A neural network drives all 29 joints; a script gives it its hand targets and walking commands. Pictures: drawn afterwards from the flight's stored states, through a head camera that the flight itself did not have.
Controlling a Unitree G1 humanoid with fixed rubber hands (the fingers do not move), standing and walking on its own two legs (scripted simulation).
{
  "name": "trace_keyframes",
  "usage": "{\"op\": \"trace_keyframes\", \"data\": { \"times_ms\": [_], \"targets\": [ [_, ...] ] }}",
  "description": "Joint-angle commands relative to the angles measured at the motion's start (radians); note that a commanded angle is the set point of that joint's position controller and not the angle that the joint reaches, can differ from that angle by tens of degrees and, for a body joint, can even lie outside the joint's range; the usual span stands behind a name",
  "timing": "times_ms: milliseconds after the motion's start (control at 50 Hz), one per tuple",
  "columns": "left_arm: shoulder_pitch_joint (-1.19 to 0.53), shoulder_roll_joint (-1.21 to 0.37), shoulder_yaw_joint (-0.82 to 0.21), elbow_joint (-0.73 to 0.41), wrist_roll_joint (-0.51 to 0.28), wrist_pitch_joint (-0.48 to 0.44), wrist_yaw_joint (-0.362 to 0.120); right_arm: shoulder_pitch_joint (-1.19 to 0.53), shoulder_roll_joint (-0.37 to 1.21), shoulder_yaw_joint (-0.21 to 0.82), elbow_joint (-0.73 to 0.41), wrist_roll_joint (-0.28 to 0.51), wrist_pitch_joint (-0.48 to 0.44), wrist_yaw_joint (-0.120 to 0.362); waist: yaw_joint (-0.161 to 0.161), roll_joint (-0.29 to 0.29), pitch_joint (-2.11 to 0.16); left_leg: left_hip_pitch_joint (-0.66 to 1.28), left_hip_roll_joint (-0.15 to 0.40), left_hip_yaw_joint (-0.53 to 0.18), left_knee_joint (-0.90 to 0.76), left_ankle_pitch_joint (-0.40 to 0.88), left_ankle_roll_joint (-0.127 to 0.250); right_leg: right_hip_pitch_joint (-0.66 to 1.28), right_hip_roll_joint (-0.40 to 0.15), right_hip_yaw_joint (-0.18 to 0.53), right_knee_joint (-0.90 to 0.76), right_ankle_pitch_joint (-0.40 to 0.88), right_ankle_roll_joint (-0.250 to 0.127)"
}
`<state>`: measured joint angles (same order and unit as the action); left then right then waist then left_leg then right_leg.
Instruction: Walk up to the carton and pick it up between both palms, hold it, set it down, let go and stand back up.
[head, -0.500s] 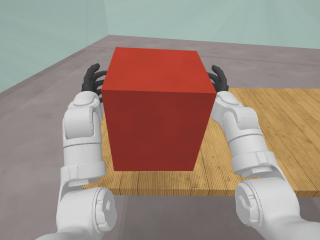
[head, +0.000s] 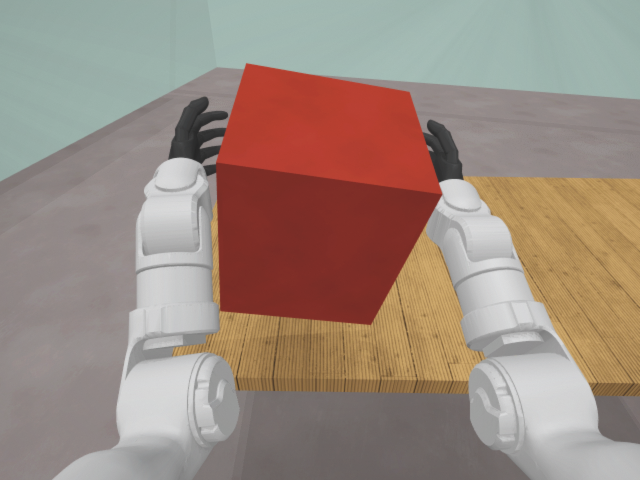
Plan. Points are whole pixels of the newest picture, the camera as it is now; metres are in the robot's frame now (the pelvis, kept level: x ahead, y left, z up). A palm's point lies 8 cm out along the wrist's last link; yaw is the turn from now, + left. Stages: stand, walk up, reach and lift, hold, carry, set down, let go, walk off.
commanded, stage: set down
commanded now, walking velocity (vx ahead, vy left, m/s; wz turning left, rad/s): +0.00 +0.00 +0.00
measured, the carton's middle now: (313, 203) +0.41 +0.03 +0.21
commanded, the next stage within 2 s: none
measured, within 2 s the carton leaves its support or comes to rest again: neither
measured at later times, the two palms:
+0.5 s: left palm (204, 219) +0.40 +0.18 +0.19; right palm (425, 220) +0.41 -0.12 +0.18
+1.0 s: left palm (230, 217) +0.42 +0.15 +0.18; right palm (440, 230) +0.42 -0.15 +0.15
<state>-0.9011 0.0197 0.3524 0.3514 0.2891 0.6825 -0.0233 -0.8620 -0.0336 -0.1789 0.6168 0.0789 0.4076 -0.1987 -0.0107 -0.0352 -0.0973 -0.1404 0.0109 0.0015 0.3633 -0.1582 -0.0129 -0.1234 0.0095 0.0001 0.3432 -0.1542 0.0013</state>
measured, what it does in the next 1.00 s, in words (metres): stands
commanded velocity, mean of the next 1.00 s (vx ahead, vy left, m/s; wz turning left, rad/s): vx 0.00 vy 0.00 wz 0.00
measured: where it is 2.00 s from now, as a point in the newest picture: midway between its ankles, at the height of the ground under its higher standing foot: outside the picture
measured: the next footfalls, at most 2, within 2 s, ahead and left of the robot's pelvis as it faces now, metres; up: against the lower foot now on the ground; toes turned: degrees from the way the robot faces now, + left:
none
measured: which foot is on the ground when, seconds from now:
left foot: down 0.00-1.00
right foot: down 0.00-1.00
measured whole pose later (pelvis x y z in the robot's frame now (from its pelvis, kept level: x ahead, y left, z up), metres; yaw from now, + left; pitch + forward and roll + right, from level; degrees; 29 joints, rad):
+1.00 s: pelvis +0.03 +0.00 +0.00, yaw +0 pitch -5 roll +0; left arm -0.79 -0.08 0.40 0.50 0.38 0.39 -0.01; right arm -0.76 0.00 -0.29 0.82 -0.08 0.01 -0.12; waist -0.01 -0.05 0.05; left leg -0.05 0.01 0.00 0.33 -0.18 -0.01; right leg -0.04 0.01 0.00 0.32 -0.19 0.00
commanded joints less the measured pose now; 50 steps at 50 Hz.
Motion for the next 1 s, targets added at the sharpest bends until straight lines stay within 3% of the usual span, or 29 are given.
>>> {"op": "trace_keyframes", "data": {
  "times_ms": [0, 80, 140, 160, 180, 200, 220, 240, 260, 280, 300, 320, 340, 360, 460, 500, 540, 560, 600, 620, 640, 740, 780, 800, 860, 880, 920, 940, 980],
  "targets": [
    [-0.542, -0.541, -0.184, 0.095, 0.046, -0.106, -0.2, -0.829, 0.483, 0.124, -0.034, -0.054, -0.219, 0.154, -0.051, 0.037, -0.172, 0.063, -0.05, 0.059, -0.161, -0.143, 0.028, 0.272, 0.017, -0.079, -0.109, -0.118, 0.042],
    [-0.463, -0.512, -0.132, 0.117, 0.092, -0.122, -0.212, -0.787, 0.498, 0.164, -0.005, -0.061, -0.297, 0.163, 0.015, 0.008, -0.144, 0.136, -0.056, 0.093, -0.134, 0.028, 0.028, 0.276, 0.009, -0.09, -0.112, -0.019, 0.056],
    [-0.508, -0.526, -0.246, -0.051, 0.029, -0.168, -0.183, -0.793, 0.53, 0.248, -0.099, -0.017, -0.38, 0.159, 0.004, 0.031, -0.336, 0.239, -0.061, 0.101, -0.067, 0.243, -0.003, 0.344, 0.022, -0.102, -0.072, 0.204, 0.059],
    [-0.481, -0.554, -0.295, -0.07, 0.003, -0.171, -0.179, -0.791, 0.515, 0.262, -0.129, -0.011, -0.4, 0.146, -0.033, 0.057, -0.365, 0.266, -0.063, 0.093, -0.046, 0.342, -0.024, 0.365, 0.027, -0.11, -0.06, 0.299, 0.055],
    [-0.487, -0.554, -0.306, -0.084, -0.016, -0.198, -0.172, -0.822, 0.544, 0.306, -0.199, 0.006, -0.414, 0.142, -0.006, 0.017, -0.447, 0.28, -0.062, 0.094, -0.012, 0.416, -0.029, 0.401, 0.041, -0.103, -0.047, 0.387, 0.061],
    [-0.482, -0.572, -0.344, -0.145, -0.042, -0.208, -0.165, -0.781, 0.52, 0.335, -0.188, 0.033, -0.421, 0.132, -0.034, 0.013, -0.466, 0.317, -0.06, 0.075, 0.011, 0.508, -0.039, 0.425, 0.039, -0.106, -0.04, 0.493, 0.059],
    [-0.454, -0.561, -0.333, -0.135, -0.033, -0.214, -0.158, -0.779, 0.553, 0.381, -0.199, 0.038, -0.422, 0.132, 0.006, 0.001, -0.478, 0.32, -0.063, 0.085, 0.022, 0.508, -0.029, 0.434, 0.035, -0.097, -0.038, 0.523, 0.068],
    [-0.422, -0.572, -0.373, -0.131, -0.041, -0.222, -0.154, -0.73, 0.519, 0.354, -0.183, 0.028, -0.421, 0.131, -0.033, 0.009, -0.484, 0.335, -0.055, 0.07, 0.028, 0.537, -0.045, 0.432, 0.039, -0.101, -0.034, 0.55, 0.06],
    [-0.396, -0.57, -0.377, -0.137, -0.04, -0.22, -0.147, -0.749, 0.529, 0.402, -0.227, 0.054, -0.43, 0.129, -0.001, 0.019, -0.485, 0.313, -0.059, 0.075, 0.034, 0.552, -0.044, 0.443, 0.038, -0.095, -0.021, 0.593, 0.063],
    [-0.426, -0.56, -0.406, -0.202, -0.054, -0.227, -0.15, -0.678, 0.538, 0.417, -0.198, 0.053, -0.429, 0.127, -0.024, -0.005, -0.486, 0.339, -0.06, 0.071, 0.051, 0.57, -0.046, 0.465, 0.032, -0.101, -0.015, 0.647, 0.075],
    [-0.43, -0.571, -0.412, -0.189, -0.07, -0.229, -0.144, -0.712, 0.539, 0.429, -0.232, 0.046, -0.44, 0.127, -0.029, 0.019, -0.483, 0.327, -0.067, 0.061, 0.041, 0.54, -0.048, 0.453, 0.019, -0.101, -0.003, 0.671, 0.076],
    [-0.424, -0.584, -0.452, -0.255, -0.078, -0.23, -0.135, -0.621, 0.554, 0.434, -0.233, 0.066, -0.438, 0.123, -0.064, 0.036, -0.458, 0.341, -0.061, 0.056, 0.04, 0.563, -0.063, 0.468, 0.027, -0.112, 0.001, 0.668, 0.072],
    [-0.46, -0.569, -0.448, -0.239, -0.083, -0.245, -0.139, -0.67, 0.568, 0.459, -0.25, 0.052, -0.441, 0.122, -0.03, -0.007, -0.505, 0.321, -0.062, 0.06, 0.039, 0.536, -0.044, 0.482, 0.024, -0.109, -0.004, 0.689, 0.079],
    [-0.429, -0.585, -0.487, -0.261, -0.117, -0.243, -0.128, -0.702, 0.584, 0.499, -0.322, 0.068, -0.451, 0.118, -0.038, -0.011, -0.522, 0.315, -0.07, 0.056, 0.056, 0.562, -0.048, 0.501, 0.016, -0.098, 0.01, 0.79, 0.088],
    [-0.437, -0.593, -0.454, -0.165, -0.089, -0.249, -0.131, -0.67, 0.548, 0.398, -0.221, 0.009, -0.446, 0.123, -0.065, -0.023, -0.376, 0.26, -0.056, 0.058, 0.003, 0.397, -0.034, 0.409, 0.03, -0.11, -0.033, 0.519, 0.07],
    [-0.475, -0.619, -0.462, -0.138, -0.069, -0.24, -0.127, -0.662, 0.517, 0.339, -0.147, -0.006, -0.436, 0.138, -0.074, 0.055, -0.272, 0.312, -0.044, 0.05, -0.014, 0.36, -0.041, 0.305, 0.04, -0.127, -0.074, 0.321, 0.043],
    [-0.465, -0.601, -0.425, -0.062, -0.032, -0.236, -0.128, -0.671, 0.492, 0.28, -0.065, -0.019, -0.439, 0.161, -0.054, 0.1, -0.206, 0.283, -0.043, 0.067, -0.037, 0.267, -0.045, 0.253, 0.032, -0.125, -0.092, 0.178, 0.032],
    [-0.405, -0.6, -0.385, -0.014, -0.012, -0.228, -0.131, -0.659, 0.488, 0.251, -0.046, -0.052, -0.44, 0.167, -0.031, 0.075, -0.171, 0.27, -0.033, 0.071, -0.05, 0.231, -0.029, 0.246, 0.026, -0.124, -0.096, 0.144, 0.032],
    [-0.455, -0.591, -0.37, 0.027, 0.004, -0.229, -0.126, -0.682, 0.461, 0.186, 0.009, -0.07, -0.439, 0.191, -0.028, 0.109, -0.126, 0.205, -0.033, 0.075, -0.095, 0.066, -0.028, 0.166, 0.023, -0.117, -0.115, -0.024, 0.015],
    [-0.459, -0.582, -0.361, 0.018, 0.01, -0.228, -0.122, -0.657, 0.455, 0.166, 0.029, -0.096, -0.447, 0.201, -0.041, 0.103, -0.142, 0.222, -0.023, 0.07, -0.102, 0.078, -0.033, 0.196, 0.019, -0.135, -0.105, 0.004, 0.016],
    [-0.42, -0.589, -0.318, 0.078, 0.028, -0.226, -0.126, -0.693, 0.459, 0.175, 0.0, -0.087, -0.448, 0.209, -0.01, 0.08, -0.125, 0.188, -0.026, 0.073, -0.115, 0.011, -0.015, 0.172, 0.02, -0.123, -0.111, -0.058, 0.015],
    [-0.54, -0.618, -0.357, 0.077, 0.001, -0.285, -0.084, -0.762, 0.47, 0.132, 0.041, -0.136, -0.499, 0.247, 0.008, 0.108, -0.281, 0.206, -0.01, 0.069, -0.099, 0.024, -0.03, 0.115, 0.028, -0.14, -0.086, -0.04, 0.008],
    [-0.589, -0.634, -0.386, 0.037, -0.021, -0.328, -0.055, -0.779, 0.485, 0.163, 0.011, -0.135, -0.53, 0.246, 0.014, 0.127, -0.401, 0.243, -0.02, 0.071, -0.053, 0.163, -0.05, 0.099, 0.034, -0.138, -0.068, 0.044, 0.007],
    [-0.578, -0.632, -0.351, 0.075, -0.003, -0.338, -0.051, -0.811, 0.511, 0.162, -0.004, -0.136, -0.529, 0.255, 0.038, 0.097, -0.384, 0.214, -0.025, 0.078, -0.058, 0.145, -0.038, 0.123, 0.032, -0.129, -0.076, 0.047, 0.011],
    [-0.532, -0.592, -0.307, 0.122, 0.015, -0.357, -0.045, -0.752, 0.494, 0.167, 0.075, -0.157, -0.524, 0.259, 0.051, 0.065, -0.328, 0.222, -0.024, 0.084, -0.042, 0.241, -0.033, 0.134, 0.032, -0.121, -0.059, 0.14, 0.025],
    [-0.501, -0.621, -0.331, 0.142, 0.002, -0.357, -0.049, -0.732, 0.505, 0.171, 0.07, -0.164, -0.532, 0.253, 0.033, 0.06, -0.34, 0.232, -0.029, 0.08, -0.04, 0.244, -0.034, 0.149, 0.028, -0.128, -0.064, 0.176, 0.026],
    [-0.466, -0.578, -0.264, 0.169, 0.017, -0.352, -0.063, -0.693, 0.497, 0.185, 0.078, -0.162, -0.512, 0.246, 0.05, -0.005, -0.273, 0.196, -0.032, 0.093, -0.059, 0.238, -0.016, 0.204, 0.03, -0.119, -0.059, 0.202, 0.039],
    [-0.431, -0.57, -0.249, 0.198, 0.03, -0.348, -0.071, -0.684, 0.491, 0.188, 0.08, -0.155, -0.506, 0.246, 0.06, 0.011, -0.254, 0.141, -0.041, 0.097, -0.074, 0.181, -0.01, 0.217, 0.017, -0.102, -0.058, 0.205, 0.044],
    [-0.451, -0.586, -0.26, 0.143, 0.033, -0.355, -0.069, -0.663, 0.509, 0.217, 0.063, -0.14, -0.506, 0.242, 0.063, -0.005, -0.358, 0.196, -0.029, 0.085, -0.055, 0.283, -0.016, 0.25, 0.026, -0.113, -0.048, 0.303, 0.05]
  ]
}}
